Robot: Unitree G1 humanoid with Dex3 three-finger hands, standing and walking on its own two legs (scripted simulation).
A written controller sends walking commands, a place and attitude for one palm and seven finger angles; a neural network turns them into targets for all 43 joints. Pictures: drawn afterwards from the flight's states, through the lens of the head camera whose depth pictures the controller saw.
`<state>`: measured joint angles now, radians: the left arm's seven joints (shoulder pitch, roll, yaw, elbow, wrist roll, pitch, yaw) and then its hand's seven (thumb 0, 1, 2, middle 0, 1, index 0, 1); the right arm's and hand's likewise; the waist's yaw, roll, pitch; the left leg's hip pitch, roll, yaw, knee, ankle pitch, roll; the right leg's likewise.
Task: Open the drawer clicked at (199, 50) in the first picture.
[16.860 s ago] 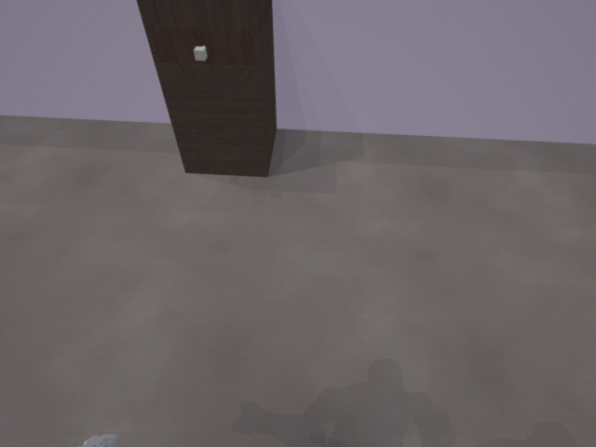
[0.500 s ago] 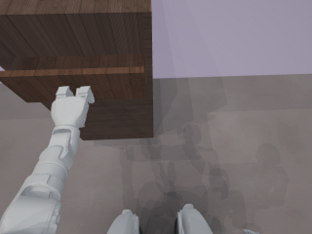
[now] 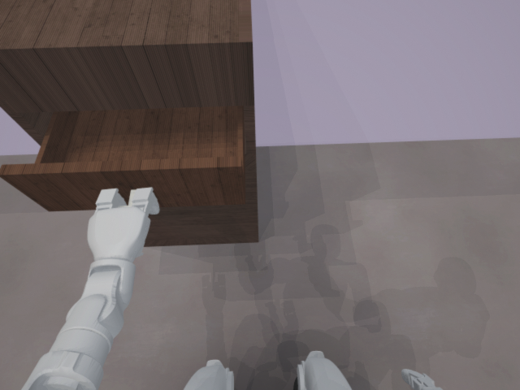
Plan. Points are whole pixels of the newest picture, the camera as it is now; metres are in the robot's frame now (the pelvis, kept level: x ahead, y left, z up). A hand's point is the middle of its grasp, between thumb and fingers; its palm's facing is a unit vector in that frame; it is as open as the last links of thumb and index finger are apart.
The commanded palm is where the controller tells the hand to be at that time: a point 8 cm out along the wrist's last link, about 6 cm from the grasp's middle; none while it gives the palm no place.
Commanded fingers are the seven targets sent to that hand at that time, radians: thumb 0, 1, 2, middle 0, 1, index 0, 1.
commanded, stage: pull the drawer open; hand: left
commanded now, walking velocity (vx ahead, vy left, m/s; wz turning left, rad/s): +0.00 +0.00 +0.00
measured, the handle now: (132, 210) +0.41 +0.23 -0.05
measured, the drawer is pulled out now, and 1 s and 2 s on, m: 0.13 0.25 0.30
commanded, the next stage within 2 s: open the thumb to release the handle in 1.54 s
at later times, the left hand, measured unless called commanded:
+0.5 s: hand (128, 278) +0.29 +0.22 -0.06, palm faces -0.05 -0.03 -1.00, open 6.9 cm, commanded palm +0.26 +0.22 -0.01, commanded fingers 0.00 0.90 0.90 -0.40 -1.35 -0.40 -1.35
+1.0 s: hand (123, 314) +0.24 +0.22 -0.06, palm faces -0.05 -0.04 -1.00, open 6.9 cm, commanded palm +0.20 +0.22 -0.01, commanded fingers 0.00 0.90 0.90 -0.40 -1.35 -0.40 -1.35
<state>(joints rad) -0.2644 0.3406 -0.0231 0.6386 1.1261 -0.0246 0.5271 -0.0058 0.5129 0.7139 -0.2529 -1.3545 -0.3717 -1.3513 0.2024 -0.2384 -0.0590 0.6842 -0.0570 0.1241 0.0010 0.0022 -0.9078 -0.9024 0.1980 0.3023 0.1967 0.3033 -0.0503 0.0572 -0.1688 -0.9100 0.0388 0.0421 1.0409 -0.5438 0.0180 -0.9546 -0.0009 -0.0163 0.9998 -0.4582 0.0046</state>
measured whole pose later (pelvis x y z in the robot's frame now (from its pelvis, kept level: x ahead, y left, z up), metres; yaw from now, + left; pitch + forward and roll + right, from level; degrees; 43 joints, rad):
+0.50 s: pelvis -0.02 -0.01 +0.00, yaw +1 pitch +21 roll +0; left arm -0.09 0.32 -0.04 0.52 1.13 -0.02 0.56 0.00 0.51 0.72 -0.27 -1.35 -0.38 -1.35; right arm 0.15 -0.23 -0.05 0.67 -0.05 0.08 -0.03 0.00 -0.91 -0.90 0.20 0.30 0.20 0.30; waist -0.03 0.05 -0.16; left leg -0.89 0.04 0.04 1.06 -0.54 0.01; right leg -0.94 0.00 -0.02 1.04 -0.46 -0.01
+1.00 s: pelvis -0.01 -0.02 -0.01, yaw +0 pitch +20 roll +0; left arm 0.17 0.31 -0.04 0.31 1.13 -0.01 0.59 0.01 0.52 0.70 -0.27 -1.35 -0.38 -1.35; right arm 0.11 -0.23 -0.04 0.64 -0.06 0.06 -0.03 0.01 -0.91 -0.90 0.20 0.30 0.20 0.30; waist -0.01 0.04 -0.16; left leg -0.87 0.04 0.04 1.08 -0.56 -0.01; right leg -0.94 0.00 -0.01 1.08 -0.49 -0.02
